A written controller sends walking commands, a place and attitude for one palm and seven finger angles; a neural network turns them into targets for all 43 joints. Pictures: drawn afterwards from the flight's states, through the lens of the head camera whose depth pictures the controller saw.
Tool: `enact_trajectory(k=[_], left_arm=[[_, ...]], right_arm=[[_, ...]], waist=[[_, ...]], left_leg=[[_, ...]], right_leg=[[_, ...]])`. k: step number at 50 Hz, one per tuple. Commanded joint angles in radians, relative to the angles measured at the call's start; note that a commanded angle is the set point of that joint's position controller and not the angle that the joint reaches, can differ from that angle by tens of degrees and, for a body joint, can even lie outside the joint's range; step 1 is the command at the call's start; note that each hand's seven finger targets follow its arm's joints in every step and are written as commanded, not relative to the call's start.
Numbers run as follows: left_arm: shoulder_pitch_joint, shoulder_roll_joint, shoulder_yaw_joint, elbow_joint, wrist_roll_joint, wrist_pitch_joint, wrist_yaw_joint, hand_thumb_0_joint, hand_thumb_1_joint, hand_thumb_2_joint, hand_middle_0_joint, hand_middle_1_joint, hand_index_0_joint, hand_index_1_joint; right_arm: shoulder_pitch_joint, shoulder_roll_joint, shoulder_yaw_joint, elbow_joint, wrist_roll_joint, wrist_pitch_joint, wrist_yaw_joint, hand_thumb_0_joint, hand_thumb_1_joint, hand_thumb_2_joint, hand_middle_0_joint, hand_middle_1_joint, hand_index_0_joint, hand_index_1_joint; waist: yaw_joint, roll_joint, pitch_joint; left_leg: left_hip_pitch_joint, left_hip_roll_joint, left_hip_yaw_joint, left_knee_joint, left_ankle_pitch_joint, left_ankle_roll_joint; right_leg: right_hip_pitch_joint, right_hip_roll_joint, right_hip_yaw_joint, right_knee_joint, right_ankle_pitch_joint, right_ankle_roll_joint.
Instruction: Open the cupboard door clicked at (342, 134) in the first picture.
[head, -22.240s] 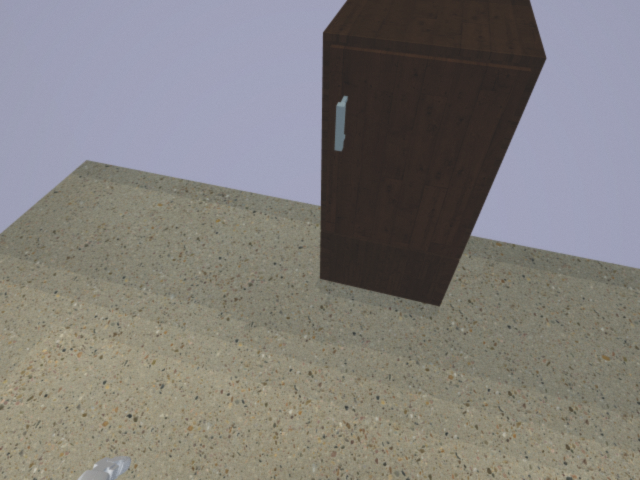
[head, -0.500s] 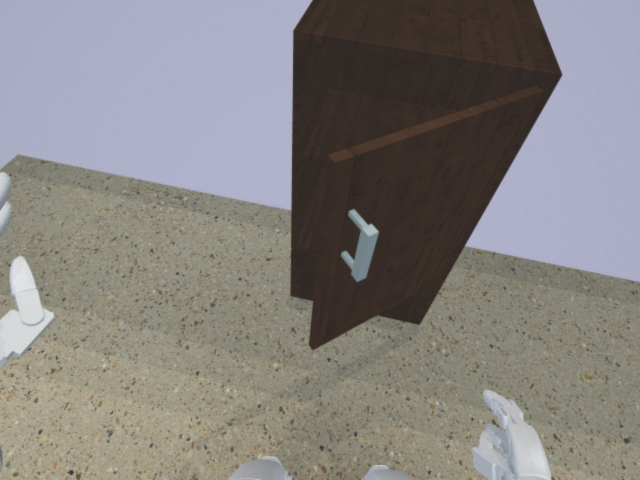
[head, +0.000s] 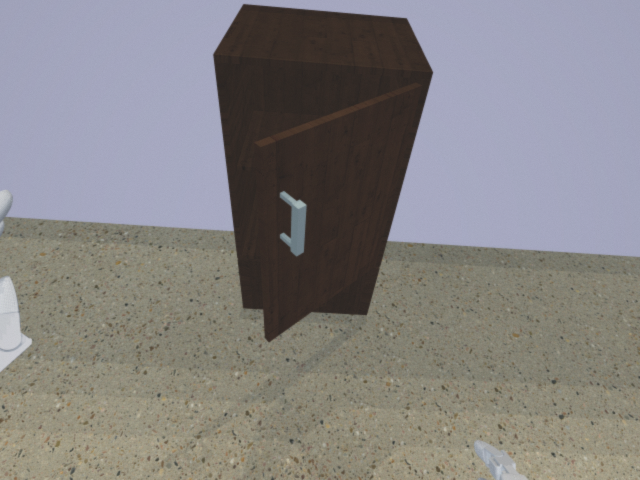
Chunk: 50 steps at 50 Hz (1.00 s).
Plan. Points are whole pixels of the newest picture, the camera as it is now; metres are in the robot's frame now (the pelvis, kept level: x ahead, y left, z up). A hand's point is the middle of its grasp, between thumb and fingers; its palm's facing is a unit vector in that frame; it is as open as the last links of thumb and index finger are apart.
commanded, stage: stop stepping back and stand still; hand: left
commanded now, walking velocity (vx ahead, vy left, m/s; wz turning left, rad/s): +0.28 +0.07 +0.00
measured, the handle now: (291, 223) +0.57 +0.10 -0.02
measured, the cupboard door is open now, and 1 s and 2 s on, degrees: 43 43 43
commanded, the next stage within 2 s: let the arm hang, fingers relaxed in 1.18 s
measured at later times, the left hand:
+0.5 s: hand out of the picture +0.11 +0.27 +0.20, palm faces +0.52 -0.71 -0.47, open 7.4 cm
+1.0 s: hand (9, 424) +0.12 +0.25 +0.17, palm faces +0.46 -0.71 -0.54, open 7.4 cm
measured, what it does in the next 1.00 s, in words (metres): steps on the spot: right foot, then left foot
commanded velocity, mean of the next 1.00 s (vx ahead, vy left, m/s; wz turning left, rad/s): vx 0.09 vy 0.01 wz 0.00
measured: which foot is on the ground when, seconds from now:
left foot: down 0.00-0.22, up 0.24-0.50, down 0.52-0.76, up 0.78-1.00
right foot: down 0.00-0.06, up 0.08-0.20, down 0.22-1.00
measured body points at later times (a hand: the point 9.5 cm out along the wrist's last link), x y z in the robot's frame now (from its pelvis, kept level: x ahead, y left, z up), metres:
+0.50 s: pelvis -0.08 -0.01 +0.02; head -0.09 -0.02 +0.47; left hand +0.08 +0.31 +0.22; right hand +0.06 -0.26 -0.08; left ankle -0.10 +0.13 -0.71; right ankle -0.05 -0.10 -0.72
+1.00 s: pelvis -0.07 -0.03 +0.02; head -0.05 -0.05 +0.47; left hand +0.09 +0.29 +0.20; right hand +0.10 -0.27 -0.08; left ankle -0.07 +0.11 -0.71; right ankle -0.03 -0.07 -0.72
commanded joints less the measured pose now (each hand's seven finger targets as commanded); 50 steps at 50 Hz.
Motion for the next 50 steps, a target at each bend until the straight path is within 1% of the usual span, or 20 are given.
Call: enact_trajectory(k=[1, 3, 4, 6, 9, 10, 11, 12, 14, 17, 22, 24, 27, 28, 32, 35, 38, 44, 47, 50], left_arm=[[-0.254, 0.104, 0.071, 0.03, 0.005, -0.013, 0.031, 0.0, 0.9, 0.9, -0.2, -0.3, -0.2, -0.3], [-0.317, 0.081, 0.029, 0.073, 0.019, -0.018, 0.036, 0.0, 0.9, 0.9, -0.2, -0.3, -0.2, -0.3], [-0.322, 0.109, 0.033, 0.021, 0.028, -0.022, 0.034, 0.0, 0.9, 0.9, -0.2, -0.3, -0.2, -0.3], [-0.258, 0.099, 0.046, 0.014, 0.032, -0.01, 0.035, 0.0, 0.9, 0.9, -0.2, -0.3, -0.2, -0.3], [-0.094, 0.1, 0.067, -0.079, 0.03, -0.01, 0.036, 0.0, 0.9, 0.9, -0.2, -0.3, -0.2, -0.3], [-0.062, 0.113, 0.078, -0.126, 0.039, -0.013, 0.035, 0.0, 0.9, 0.9, -0.2, -0.3, -0.2, -0.3], [-0.063, 0.149, 0.102, -0.168, 0.045, -0.017, 0.036, 0.0, 0.9, 0.9, -0.2, -0.3, -0.2, -0.3], [-0.136, 0.158, 0.099, -0.223, 0.037, -0.031, 0.032, 0.0, 0.9, 0.9, -0.2, -0.3, -0.2, -0.3], [-0.228, 0.18, 0.153, -0.209, 0.046, -0.054, 0.028, 0.0, 0.9, 0.9, -0.2, -0.3, -0.2, -0.3], [-0.199, 0.129, 0.126, 0.003, 0.049, -0.067, 0.024, 0.0, 0.9, 0.9, -0.2, -0.3, -0.2, -0.3], [-0.252, 0.046, 0.03, 0.103, 0.058, -0.056, 0.052, 0.0, 0.9, 0.9, -0.2, -0.3, -0.2, -0.3], [-0.201, 0.007, -0.006, 0.087, 0.051, -0.043, 0.056, 0.0, 0.9, 0.9, -0.2, -0.3, -0.2, -0.3], [-0.254, 0.04, 0.013, -0.056, 0.051, -0.06, 0.056, 0.0, 0.9, 0.9, -0.2, -0.3, -0.2, -0.3], [-0.272, 0.087, 0.047, -0.085, 0.053, -0.068, 0.054, 0.0, 0.9, 0.9, -0.2, -0.3, -0.2, -0.3], [-0.192, 0.103, 0.067, -0.179, 0.058, -0.046, 0.048, 0.0, 0.9, 0.9, -0.2, -0.3, -0.2, -0.3], [-0.136, 0.12, 0.103, -0.157, 0.046, -0.043, 0.053, 0.0, 0.9, 0.9, -0.2, -0.3, -0.2, -0.3], [-0.12, 0.1, 0.106, -0.047, 0.03, -0.035, 0.052, 0.0, 0.9, 0.9, -0.2, -0.3, -0.2, -0.3], [-0.084, 0.05, 0.078, 0.12, 0.039, -0.056, 0.048, 0.0, 0.9, 0.9, -0.2, -0.3, -0.2, -0.3], [-0.14, 0.043, 0.039, 0.067, 0.039, -0.055, 0.046, 0.0, 0.9, 0.9, -0.2, -0.3, -0.2, -0.3], [-0.195, 0.054, 0.008, -0.058, 0.04, -0.055, 0.051, 0.0, 0.9, 0.9, -0.2, -0.3, -0.2, -0.3]], right_arm=[[-0.112, -0.164, -0.053, -0.148, 0.002, -0.068, -0.047, 0.0, -0.9, -0.9, 0.2, 0.3, 0.2, 0.3], [-0.111, -0.161, -0.049, -0.15, -0.006, -0.092, -0.039, 0.0, -0.9, -0.9, 0.2, 0.3, 0.2, 0.3], [-0.122, -0.138, -0.039, -0.147, -0.019, -0.098, -0.035, 0.0, -0.9, -0.9, 0.2, 0.3, 0.2, 0.3], [-0.162, -0.146, -0.052, -0.156, -0.017, -0.091, -0.03, 0.0, -0.9, -0.9, 0.2, 0.3, 0.2, 0.3], [-0.19, -0.141, -0.059, -0.201, -0.01, -0.074, -0.023, 0.0, -0.9, -0.9, 0.2, 0.3, 0.2, 0.3], [-0.196, -0.129, -0.062, -0.218, -0.008, -0.062, -0.017, 0.0, -0.9, -0.9, 0.2, 0.3, 0.2, 0.3], [-0.183, -0.113, -0.068, -0.218, -0.003, -0.049, -0.011, 0.0, -0.9, -0.9, 0.2, 0.3, 0.2, 0.3], [-0.19, -0.141, -0.079, -0.202, -0.02, -0.047, -0.015, 0.0, -0.9, -0.9, 0.2, 0.3, 0.2, 0.3], [-0.149, -0.13, -0.075, -0.165, -0.033, -0.054, -0.013, 0.0, -0.9, -0.9, 0.2, 0.3, 0.2, 0.3], [-0.102, -0.101, -0.058, -0.146, -0.024, -0.054, -0.033, 0.0, -0.9, -0.9, 0.2, 0.3, 0.2, 0.3], [-0.095, -0.108, -0.062, -0.138, -0.022, -0.107, -0.067, 0.0, -0.9, -0.9, 0.2, 0.3, 0.2, 0.3], [-0.071, -0.119, -0.06, -0.152, -0.022, -0.118, -0.068, 0.0, -0.9, -0.9, 0.2, 0.3, 0.2, 0.3], [-0.078, -0.153, -0.067, -0.185, -0.014, -0.107, -0.046, 0.0, -0.9, -0.9, 0.2, 0.3, 0.2, 0.3], [-0.083, -0.142, -0.07, -0.189, -0.014, -0.109, -0.041, 0.0, -0.9, -0.9, 0.2, 0.3, 0.2, 0.3], [-0.107, -0.124, -0.059, -0.165, -0.019, -0.121, -0.015, 0.0, -0.9, -0.9, 0.2, 0.3, 0.2, 0.3], [-0.116, -0.126, -0.057, -0.177, -0.014, -0.109, -0.008, 0.0, -0.9, -0.9, 0.2, 0.3, 0.2, 0.3], [-0.108, -0.108, -0.076, -0.185, 0.004, -0.089, -0.001, 0.0, -0.9, -0.9, 0.2, 0.3, 0.2, 0.3], [-0.143, -0.088, -0.05, -0.168, 0.003, -0.04, -0.021, 0.0, -0.9, -0.9, 0.2, 0.3, 0.2, 0.3], [-0.145, -0.104, -0.051, -0.171, -0.005, -0.048, -0.027, 0.0, -0.9, -0.9, 0.2, 0.3, 0.2, 0.3], [-0.135, -0.122, -0.057, -0.178, -0.013, -0.068, -0.03, 0.0, -0.9, -0.9, 0.2, 0.3, 0.2, 0.3]], waist=[[-0.069, 0.197, -0.006], [-0.059, 0.319, 0.056], [-0.046, 0.244, 0.048], [-0.015, 0.148, 0.086], [0.007, 0.247, 0.032], [0.014, 0.139, 0.054], [0.007, -0.138, 0.078], [-0.01, -0.17, 0.125], [-0.055, -0.063, 0.13], [-0.063, 0.025, 0.063], [-0.019, -0.093, -0.002], [-0.026, -0.044, -0.015], [-0.037, 0.191, 0.02], [-0.033, 0.135, 0.007], [-0.037, 0.312, 0.076], [-0.025, 0.235, 0.028], [-0.033, -0.123, -0.033], [-0.028, -0.072, -0.009], [-0.021, -0.101, 0.02], [-0.023, 0.028, 0.017]], left_leg=[[0.419, 0.079, -0.155, -0.196, 0.205, 0.093], [0.382, 0.287, -0.546, -0.395, -0.001, 0.211], [0.236, 0.291, -0.569, -0.496, -0.264, 0.184], [-0.083, 0.223, -0.364, -0.571, -0.519, 0.113], [-0.284, 0.108, -0.132, -0.434, -0.567, 0.027], [-0.307, 0.025, -0.041, -0.177, -0.521, 0.002], [-0.179, -0.068, 0.028, 0.326, -0.365, -0.023], [-0.205, -0.069, -0.068, 0.64, -0.29, -0.04], [-0.193, 0.007, -0.139, 0.749, -0.152, -0.035], [-0.099, 0.042, -0.051, 0.472, -0.082, -0.017], [0.171, -0.007, 0.061, -0.086, -0.235, 0.032], [0.288, -0.01, 0.051, -0.289, -0.247, 0.046], [0.426, 0.317, -0.411, -0.385, -0.065, 0.17], [0.491, 0.322, -0.392, -0.36, 0.167, 0.166], [0.281, 0.239, -0.182, -0.314, 0.224, 0.124], [0.13, 0.168, -0.082, -0.183, 0.126, 0.063], [0.018, -0.017, -0.031, 0.205, -0.319, -0.016], [0.103, 0.016, -0.058, 0.09, -0.22, -0.009], [0.18, -0.006, -0.018, -0.073, -0.176, 0.013], [0.296, 0.023, -0.062, -0.285, -0.065, 0.032]], right_leg=[[-0.34, -0.089, -0.043, 0.233, 0.529, 0.04], [-0.5, -0.011, -0.002, 0.483, -0.069, 0.041], [-0.41, -0.034, 0.029, 0.532, -0.104, 0.02], [-0.144, -0.016, -0.044, 0.412, -0.077, -0.001], [0.128, 0.009, -0.119, 0.169, -0.04, -0.017], [0.06, -0.059, -0.026, 0.037, -0.109, -0.051], [-0.283, -0.298, 0.352, -0.271, -0.363, -0.131], [-0.504, -0.471, 0.635, -0.432, -0.49, -0.192], [-0.593, -0.418, 0.509, -0.402, -0.47, -0.181], [-0.475, -0.273, 0.222, -0.302, -0.255, -0.11], [-0.273, -0.267, 0.164, -0.235, -0.137, -0.096], [-0.249, -0.201, 0.119, -0.138, -0.104, -0.059], [-0.511, -0.048, -0.072, 0.275, 0.045, 0.034], [-0.561, -0.037, -0.089, 0.334, 0.039, 0.035], [-0.371, -0.052, -0.097, 0.22, 0.115, 0.031], [-0.068, -0.039, -0.087, -0.014, 0.267, 0.018], [-0.053, -0.338, 0.393, -0.194, 0.428, -0.105], [-0.124, -0.266, 0.155, -0.209, 0.367, -0.057], [-0.153, -0.236, 0.13, -0.259, 0.217, -0.027], [-0.156, -0.207, 0.114, -0.219, 0.173, 0.007]])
